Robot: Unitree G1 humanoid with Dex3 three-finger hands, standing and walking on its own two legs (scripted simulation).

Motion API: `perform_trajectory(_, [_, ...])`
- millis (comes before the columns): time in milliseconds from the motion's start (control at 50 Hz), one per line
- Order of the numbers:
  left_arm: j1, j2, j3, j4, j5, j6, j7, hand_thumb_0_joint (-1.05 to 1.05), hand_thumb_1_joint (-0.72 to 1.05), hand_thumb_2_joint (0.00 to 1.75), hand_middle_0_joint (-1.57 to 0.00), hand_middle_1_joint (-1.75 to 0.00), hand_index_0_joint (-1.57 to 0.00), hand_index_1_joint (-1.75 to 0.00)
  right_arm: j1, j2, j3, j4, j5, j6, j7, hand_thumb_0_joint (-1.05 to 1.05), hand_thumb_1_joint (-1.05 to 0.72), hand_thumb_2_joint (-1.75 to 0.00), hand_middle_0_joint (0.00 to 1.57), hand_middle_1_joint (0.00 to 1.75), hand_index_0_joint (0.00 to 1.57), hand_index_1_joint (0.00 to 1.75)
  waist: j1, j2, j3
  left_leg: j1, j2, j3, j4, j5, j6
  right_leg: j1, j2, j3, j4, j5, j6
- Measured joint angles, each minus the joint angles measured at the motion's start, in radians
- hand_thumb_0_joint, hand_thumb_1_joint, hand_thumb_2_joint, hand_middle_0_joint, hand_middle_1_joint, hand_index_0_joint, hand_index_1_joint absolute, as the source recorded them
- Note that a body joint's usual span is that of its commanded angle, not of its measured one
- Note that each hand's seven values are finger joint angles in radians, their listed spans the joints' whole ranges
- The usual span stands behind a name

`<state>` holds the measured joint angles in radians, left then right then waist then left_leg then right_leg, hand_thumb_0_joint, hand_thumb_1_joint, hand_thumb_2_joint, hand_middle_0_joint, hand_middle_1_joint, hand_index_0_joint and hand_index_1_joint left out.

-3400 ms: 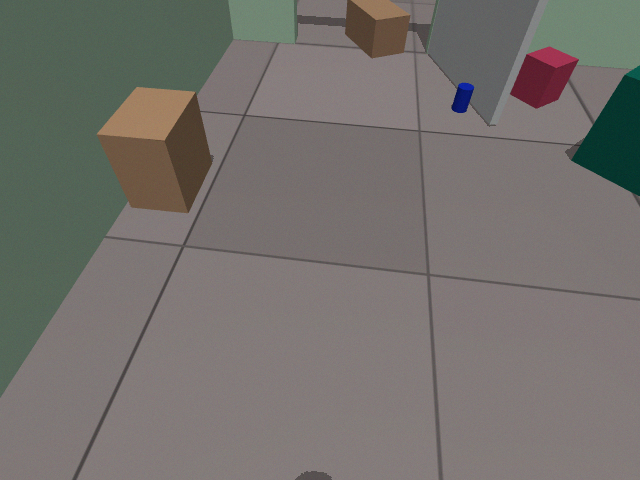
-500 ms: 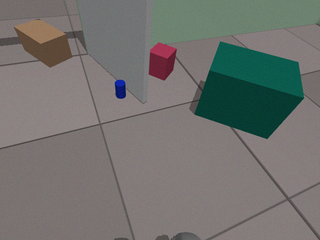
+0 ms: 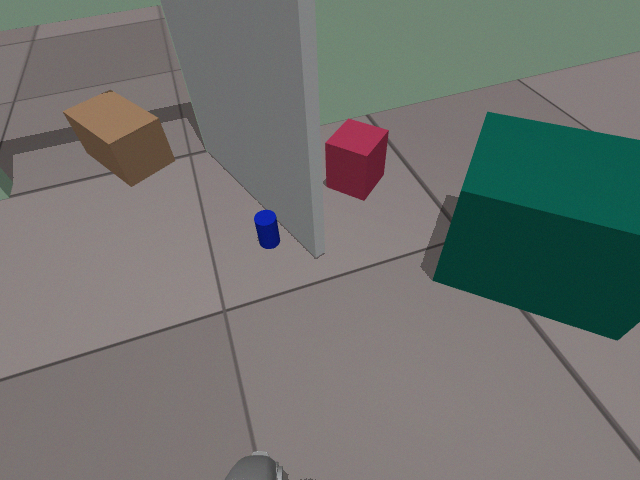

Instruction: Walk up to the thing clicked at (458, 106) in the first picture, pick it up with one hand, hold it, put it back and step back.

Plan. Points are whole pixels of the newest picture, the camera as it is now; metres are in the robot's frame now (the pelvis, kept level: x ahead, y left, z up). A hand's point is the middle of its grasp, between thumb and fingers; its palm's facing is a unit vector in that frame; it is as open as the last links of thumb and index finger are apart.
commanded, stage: walk up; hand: left
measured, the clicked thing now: (267, 229) +1.14 +0.25 -0.70
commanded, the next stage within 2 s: none
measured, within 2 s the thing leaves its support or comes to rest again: neither
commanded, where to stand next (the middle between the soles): +0.84 +0.04 m, yaw +0 degrees
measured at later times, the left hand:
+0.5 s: hand (139, 391) +0.29 +0.31 -0.15, palm faces -0.06 -0.94 -0.33, open 7.4 cm
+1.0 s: hand (174, 296) +0.46 +0.29 -0.14, palm faces +0.02 -0.92 -0.39, open 7.4 cm
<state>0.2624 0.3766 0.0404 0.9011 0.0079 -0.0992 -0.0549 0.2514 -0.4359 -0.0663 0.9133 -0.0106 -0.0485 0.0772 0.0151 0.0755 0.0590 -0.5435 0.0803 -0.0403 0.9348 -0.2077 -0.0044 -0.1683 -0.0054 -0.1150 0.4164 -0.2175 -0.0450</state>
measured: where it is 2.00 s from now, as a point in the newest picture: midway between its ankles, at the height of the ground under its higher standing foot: (318, 319)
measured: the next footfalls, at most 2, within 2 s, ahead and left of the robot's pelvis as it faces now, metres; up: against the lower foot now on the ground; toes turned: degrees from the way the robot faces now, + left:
left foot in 0.20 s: +0.27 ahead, +0.16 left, +0.00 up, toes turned +8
right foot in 0.64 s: +0.46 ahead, -0.12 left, +0.00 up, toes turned -4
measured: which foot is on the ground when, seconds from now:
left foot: up 0.00-0.18, down 0.20-0.66, up 0.68-1.00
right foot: down 0.00-0.22, up 0.24-0.62, down 0.64-1.00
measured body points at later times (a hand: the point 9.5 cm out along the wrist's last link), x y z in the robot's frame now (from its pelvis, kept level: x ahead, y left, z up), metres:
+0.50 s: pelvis +0.23 +0.04 +0.00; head +0.25 +0.05 +0.44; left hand +0.29 +0.36 -0.13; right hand +0.31 -0.28 -0.10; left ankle +0.23 +0.15 -0.74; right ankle +0.34 -0.12 -0.70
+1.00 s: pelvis +0.43 +0.01 -0.01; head +0.45 +0.00 +0.44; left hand +0.46 +0.33 -0.11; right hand +0.52 -0.31 -0.12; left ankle +0.55 +0.16 -0.71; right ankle +0.42 -0.11 -0.74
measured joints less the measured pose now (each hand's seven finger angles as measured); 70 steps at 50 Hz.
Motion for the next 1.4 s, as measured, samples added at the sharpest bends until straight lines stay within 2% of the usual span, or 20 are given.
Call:
perform_trajectory(80, [0.039, 0.027, 0.018, 0.002, 0.006, 0.0, 0.001, 0.01, 0.9, 0.9, -0.2, -0.31, -0.2, -0.3, -0.013, 0.001, -0.005, 0.003, -0.011, 0.008, 0.017, 0.0, -0.91, -0.9, 0.2, 0.3, 0.2, 0.3, 0.017, -0.018, 0.008, -0.008, 0.024, 0.031, -0.209, 0.072, -0.003, 0.07, 0.005, -0.018, -0.024, -0.049, 0.013])
perform_trajectory(180, [0.079, 0.062, 0.026, 0.013, 0.008, 0.014, 0.004, 0.01, 0.9, 0.9, -0.2, -0.31, -0.2, -0.3, -0.032, 0.007, -0.01, 0.005, -0.012, 0.005, 0.026, 0.0, -0.91, -0.9, 0.2, 0.3, 0.2, 0.3, 0.032, -0.048, 0.009, 0.085, 0.018, 0.081, -0.371, 0.098, 0.027, 0.134, -0.01, -0.035, 0.047, -0.177, 0.047])
perform_trajectory(240, [0.082, 0.072, 0.024, 0.025, 0.001, 0.035, 0.017, 0.01, 0.9, 0.9, -0.2, -0.3, -0.2, -0.3, -0.051, 0.018, -0.013, -0.017, -0.022, -0.019, 0.012, 0.0, -0.91, -0.9, 0.2, 0.3, 0.2, 0.3, 0.027, -0.102, 0.027, 0.122, -0.029, 0.115, -0.327, 0.058, 0.034, 0.059, -0.062, 0.014, 0.323, -0.252, 0.027])
perform_trajectory(280, [0.068, 0.065, 0.011, 0.036, -0.004, 0.047, 0.024, 0.01, 0.91, 0.9, -0.2, -0.3, -0.2, -0.3, -0.054, 0.028, -0.01, -0.043, -0.005, -0.033, 0.002, 0.0, -0.91, -0.9, 0.2, 0.3, 0.2, 0.3, 0.011, -0.106, 0.035, 0.142, -0.034, 0.116, -0.302, 0.013, 0.037, -0.056, -0.027, 0.086, 0.579, -0.255, 0.008])
perform_trajectory(320, [0.057, 0.066, 0.0, 0.04, -0.01, 0.048, 0.023, 0.01, 0.91, 0.9, -0.2, -0.3, -0.2, -0.3, -0.047, 0.043, 0.001, -0.057, 0.005, -0.036, -0.009, 0.0, -0.91, -0.9, 0.2, 0.3, 0.2, 0.3, 0.003, -0.124, 0.035, 0.193, -0.04, 0.127, -0.338, 0.001, 0.036, -0.154, -0.017, 0.126, 0.698, -0.208, 0.001])
perform_trajectory(380, [0.044, 0.061, -0.006, 0.03, -0.01, 0.042, 0.011, 0.01, 0.91, 0.9, -0.2, -0.3, -0.2, -0.3, -0.029, 0.052, 0.017, -0.062, 0.01, -0.038, -0.017, 0.0, -0.9, -0.9, 0.2, 0.3, 0.2, 0.3, -0.003, -0.139, 0.025, 0.267, -0.049, 0.144, -0.405, -0.006, 0.036, -0.26, -0.05, 0.13, 0.655, -0.148, 0.014])
perform_trajectory(480, [0.018, 0.051, -0.002, 0.026, 0.006, 0.047, -0.015, 0.01, 0.91, 0.9, -0.2, -0.3, -0.2, -0.3, 0.013, 0.043, 0.02, -0.061, 0.003, -0.041, -0.015, 0.0, -0.9, -0.9, 0.21, 0.3, 0.21, 0.3, -0.019, -0.132, 0.016, 0.367, -0.055, 0.16, -0.464, -0.045, 0.036, -0.341, -0.104, 0.112, 0.438, -0.063, 0.043])
perform_trajectory(600, [-0.015, 0.046, 0.013, 0.037, 0.01, 0.04, -0.028, 0.01, 0.91, 0.9, -0.2, -0.3, -0.2, -0.3, 0.068, 0.013, 0.011, -0.042, 0.004, -0.026, -0.013, 0.0, -0.9, -0.9, 0.21, 0.3, 0.21, 0.3, -0.04, -0.097, -0.001, 0.445, -0.042, 0.162, -0.432, -0.151, -0.003, -0.291, -0.102, 0.088, 0.201, 0.069, 0.033])
perform_trajectory(640, [-0.022, 0.049, 0.02, 0.035, 0.011, 0.027, -0.023, 0.01, 0.91, 0.9, -0.2, -0.3, -0.2, -0.3, 0.085, 0.004, 0.009, -0.035, 0.005, -0.017, -0.017, 0.0, -0.9, -0.9, 0.21, 0.3, 0.21, 0.3, -0.039, -0.076, -0.005, 0.445, -0.02, 0.153, -0.355, -0.222, -0.011, -0.244, -0.076, 0.072, 0.163, 0.089, 0.027])
perform_trajectory(660, [-0.032, 0.041, 0.024, 0.032, 0.013, 0.018, -0.017, 0.01, 0.91, 0.9, -0.2, -0.3, -0.2, -0.3, 0.084, -0.002, 0.007, -0.027, 0.005, -0.011, -0.022, 0.0, -0.9, -0.9, 0.21, 0.3, 0.21, 0.3, -0.038, -0.047, 0.003, 0.42, 0.008, 0.136, -0.269, -0.246, 0.008, -0.239, -0.056, 0.054, 0.194, 0.066, 0.028])
perform_trajectory(720, [-0.039, 0.026, 0.017, 0.002, 0.002, -0.001, -0.002, 0.01, 0.91, 0.9, -0.2, -0.3, -0.2, -0.3, 0.059, 0.002, 0.013, 0.002, 0.007, 0.011, -0.032, 0.01, -0.91, -0.9, 0.2, 0.3, 0.2, 0.3, -0.017, -0.035, 0.02, 0.28, -0.032, 0.061, 0.054, -0.259, 0.033, -0.212, -0.051, 0.049, 0.226, 0.006, 0.021])
perform_trajectory(780, [-0.023, 0.005, 0.003, -0.012, -0.005, 0.0, 0.007, 0.01, 0.91, 0.9, -0.2, -0.3, -0.2, -0.3, 0.035, -0.004, 0.015, 0.009, 0.013, 0.014, -0.029, 0.01, -0.91, -0.9, 0.2, 0.3, 0.2, 0.3, -0.004, -0.015, 0.023, 0.159, -0.041, 0.044, 0.15, -0.187, 0.039, -0.142, -0.044, 0.042, 0.153, 0.009, 0.016])
perform_trajectory(940, [0.046, 0.018, 0.003, -0.02, 0.006, 0.006, 0.008, 0.01, 0.9, 0.9, -0.2, -0.31, -0.2, -0.3, 0.01, 0.009, -0.001, 0.002, -0.011, 0.021, 0.006, 0.0, -0.91, -0.9, 0.2, 0.3, 0.2, 0.3, 0.011, -0.014, 0.011, 0.033, 0.017, 0.054, -0.135, -0.038, 0.002, -0.011, -0.016, 0.012, 0.035, -0.021, 0.011])
perform_trajectory(1040, [0.08, 0.047, 0.008, -0.018, 0.006, 0.014, 0.008, 0.01, 0.9, 0.9, -0.2, -0.31, -0.2, -0.3, 0.001, 0.015, -0.005, 0.008, -0.016, 0.017, 0.016, 0.0, -0.91, -0.9, 0.2, 0.3, 0.2, 0.3, 0.023, -0.041, 0.008, 0.084, 0.022, 0.075, -0.304, 0.021, 0.01, 0.038, -0.018, -0.002, 0.072, -0.108, 0.037])
perform_trajectory(1080, [0.095, 0.059, 0.007, -0.012, 0.006, 0.022, 0.01, 0.01, 0.9, 0.9, -0.2, -0.31, -0.2, -0.3, 0.002, 0.013, -0.007, 0.0, -0.017, 0.003, 0.015, 0.0, -0.91, -0.9, 0.2, 0.3, 0.2, 0.3, 0.021, -0.06, 0.002, 0.138, 0.005, 0.089, -0.358, 0.036, 0.021, 0.039, -0.034, 0.001, 0.137, -0.171, 0.051])
perform_trajectory(1120, [0.09, 0.066, 0.008, 0.004, 0.003, 0.037, 0.017, 0.01, 0.9, 0.9, -0.2, -0.31, -0.2, -0.3, -0.01, 0.021, -0.011, -0.014, -0.02, -0.016, 0.002, 0.0, -0.91, -0.9, 0.2, 0.3, 0.2, 0.3, 0.013, -0.103, 0.017, 0.15, -0.027, 0.115, -0.311, 0.019, 0.025, -0.018, -0.067, 0.045, 0.326, -0.227, 0.027])
perform_trajectory(1160, [0.074, 0.06, -0.002, 0.021, 0.0, 0.051, 0.026, 0.01, 0.91, 0.9, -0.2, -0.3, -0.2, -0.3, -0.011, 0.026, -0.009, -0.037, -0.006, -0.028, -0.006, 0.0, -0.91, -0.9, 0.2, 0.3, 0.2, 0.3, -0.004, -0.109, 0.024, 0.166, -0.031, 0.119, -0.289, -0.02, 0.033, -0.115, -0.034, 0.101, 0.552, -0.249, 0.008])
perform_trajectory(1200, [0.06, 0.062, -0.008, 0.027, -0.006, 0.053, 0.027, 0.01, 0.91, 0.9, -0.2, -0.3, -0.2, -0.3, -0.005, 0.038, 0.0, -0.05, 0.002, -0.031, -0.016, 0.0, -0.91, -0.9, 0.2, 0.3, 0.2, 0.3, -0.013, -0.125, 0.029, 0.21, -0.038, 0.128, -0.323, -0.028, 0.036, -0.194, -0.02, 0.13, 0.663, -0.212, 0.001])
perform_trajectory(1240, [0.047, 0.063, -0.009, 0.025, -0.008, 0.048, 0.023, 0.01, 0.91, 0.9, -0.2, -0.3, -0.2, -0.3, 0.008, 0.045, 0.01, -0.056, 0.006, -0.034, -0.022, 0.0, -0.91, -0.9, 0.2, 0.3, 0.2, 0.3, -0.017, -0.137, 0.029, 0.255, -0.046, 0.138, -0.366, -0.028, 0.038, -0.254, -0.033, 0.132, 0.661, -0.173, 0.005])
perform_trajectory(1400, [0.009, 0.046, -0.001, 0.015, 0.006, 0.052, -0.006, 0.01, 0.91, 0.9, -0.2, -0.3, -0.2, -0.3, 0.062, 0.03, 0.017, -0.06, -0.001, -0.026, -0.023, 0.0, -0.9, -0.9, 0.21, 0.3, 0.21, 0.3, -0.037, -0.113, 0.028, 0.378, -0.055, 0.158, -0.437, -0.081, 0.037, -0.323, -0.092, 0.103, 0.371, -0.041, 0.037])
